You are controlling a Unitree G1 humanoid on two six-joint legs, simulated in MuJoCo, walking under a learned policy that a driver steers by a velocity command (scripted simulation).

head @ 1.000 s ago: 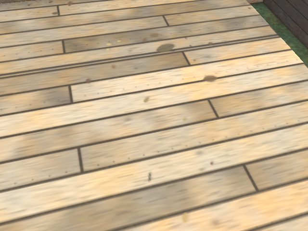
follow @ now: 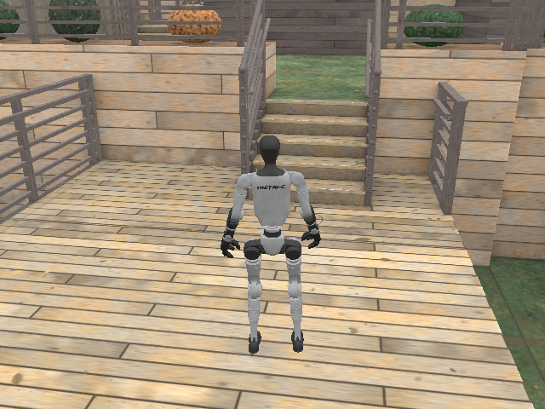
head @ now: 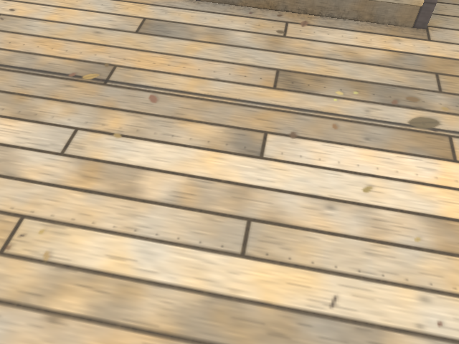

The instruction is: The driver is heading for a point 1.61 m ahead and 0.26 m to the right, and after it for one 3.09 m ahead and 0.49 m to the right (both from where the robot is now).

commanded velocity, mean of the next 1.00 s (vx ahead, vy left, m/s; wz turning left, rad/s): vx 0.10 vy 0.00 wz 0.02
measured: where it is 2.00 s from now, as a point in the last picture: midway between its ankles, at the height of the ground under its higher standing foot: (252, 305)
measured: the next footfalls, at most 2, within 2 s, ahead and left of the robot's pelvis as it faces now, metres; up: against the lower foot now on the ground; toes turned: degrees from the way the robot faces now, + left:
left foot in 1.32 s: +0.43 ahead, +0.09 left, +0.00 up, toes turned +1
right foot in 1.86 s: +0.73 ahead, -0.16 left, +0.00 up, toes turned -3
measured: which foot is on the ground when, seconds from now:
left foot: down 0.00-0.86, up 0.88-1.00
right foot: down 0.00-1.00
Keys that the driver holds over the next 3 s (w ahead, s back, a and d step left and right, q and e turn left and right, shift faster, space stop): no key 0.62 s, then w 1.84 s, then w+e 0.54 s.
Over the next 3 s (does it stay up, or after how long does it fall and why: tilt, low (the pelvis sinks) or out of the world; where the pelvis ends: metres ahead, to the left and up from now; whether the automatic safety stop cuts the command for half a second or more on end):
stays up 1.19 -0.07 -0.02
